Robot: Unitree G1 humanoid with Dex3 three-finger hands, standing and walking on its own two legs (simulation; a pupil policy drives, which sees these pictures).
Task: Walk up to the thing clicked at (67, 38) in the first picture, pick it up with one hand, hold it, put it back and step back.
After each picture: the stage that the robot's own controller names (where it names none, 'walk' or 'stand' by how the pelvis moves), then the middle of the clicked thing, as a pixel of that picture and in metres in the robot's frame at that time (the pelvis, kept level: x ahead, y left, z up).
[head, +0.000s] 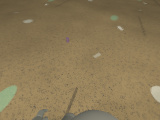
stand; (67, 39) +1.76 +0.61 -0.72
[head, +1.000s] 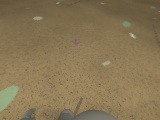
walk; (76, 42) +1.68 +0.29 -0.70
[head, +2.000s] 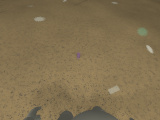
walk; (78, 55) +1.16 +0.16 -0.71
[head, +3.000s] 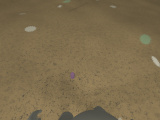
walk; (72, 75) +0.71 +0.21 -0.72
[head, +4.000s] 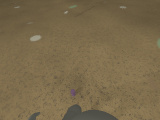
walk; (73, 92) +0.45 +0.24 -0.70
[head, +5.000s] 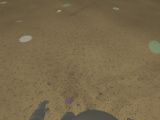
stand; (68, 101) +0.33 +0.22 -0.72
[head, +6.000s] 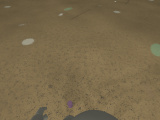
stand; (70, 104) +0.31 +0.20 -0.72
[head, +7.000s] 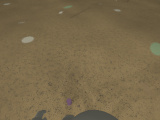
stand; (69, 101) +0.33 +0.21 -0.73
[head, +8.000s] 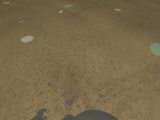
stand; (68, 102) +0.32 +0.21 -0.73
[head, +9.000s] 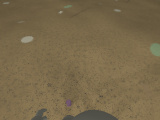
stand; (68, 103) +0.31 +0.21 -0.73
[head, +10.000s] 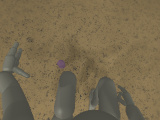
go down; (61, 64) +0.39 +0.24 -0.36
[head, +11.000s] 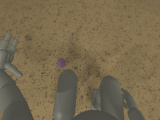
go down; (61, 63) +0.40 +0.25 -0.30
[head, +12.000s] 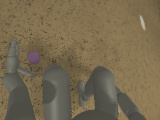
close in; (34, 58) +0.38 +0.28 -0.22
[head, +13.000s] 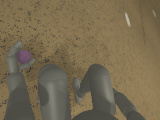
close; (24, 58) +0.38 +0.29 -0.22
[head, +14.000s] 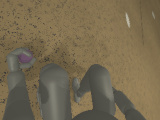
lift; (25, 57) +0.37 +0.29 -0.23
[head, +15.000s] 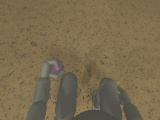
lift; (57, 69) +0.32 +0.22 -0.06
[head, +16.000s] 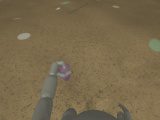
hold; (64, 72) +0.34 +0.17 +0.03
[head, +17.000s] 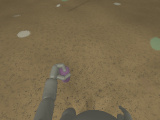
hold; (65, 74) +0.33 +0.17 +0.00
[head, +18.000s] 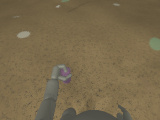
crouch; (66, 75) +0.33 +0.17 -0.01
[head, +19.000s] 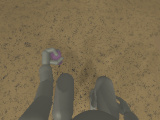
crouch; (57, 58) +0.42 +0.21 -0.10
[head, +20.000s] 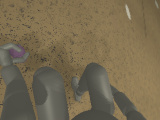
lower; (19, 54) +0.41 +0.29 -0.22
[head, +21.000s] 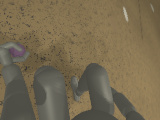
lower; (18, 53) +0.40 +0.30 -0.22
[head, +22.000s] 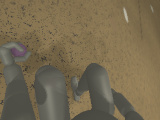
lower; (20, 53) +0.40 +0.30 -0.22
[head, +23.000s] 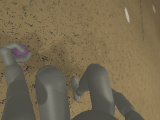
lower; (21, 53) +0.40 +0.30 -0.22
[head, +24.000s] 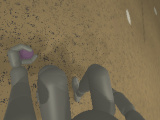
loosen; (26, 55) +0.38 +0.28 -0.23
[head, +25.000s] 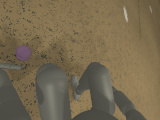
withdraw; (23, 54) +0.39 +0.27 -0.22
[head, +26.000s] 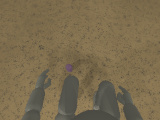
walk; (69, 68) +0.41 +0.21 -0.42
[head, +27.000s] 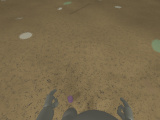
stand; (70, 99) +0.35 +0.18 -0.66
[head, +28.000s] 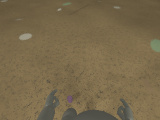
stand; (69, 99) +0.35 +0.19 -0.67
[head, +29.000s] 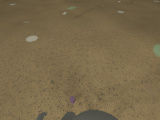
stand; (72, 99) +0.37 +0.18 -0.71
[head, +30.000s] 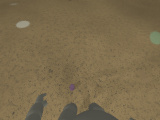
walk; (72, 87) +0.41 +0.15 -0.70
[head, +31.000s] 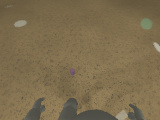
walk; (72, 71) +0.64 +0.23 -0.69
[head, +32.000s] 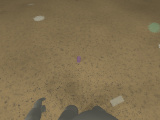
stand; (78, 59) +0.95 +0.19 -0.69
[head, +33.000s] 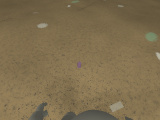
stand; (79, 64) +0.97 +0.17 -0.72
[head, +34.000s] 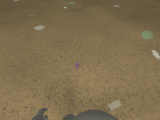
stand; (77, 65) +0.97 +0.20 -0.73
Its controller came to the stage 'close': yes
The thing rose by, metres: 0.71
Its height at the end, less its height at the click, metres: +0.00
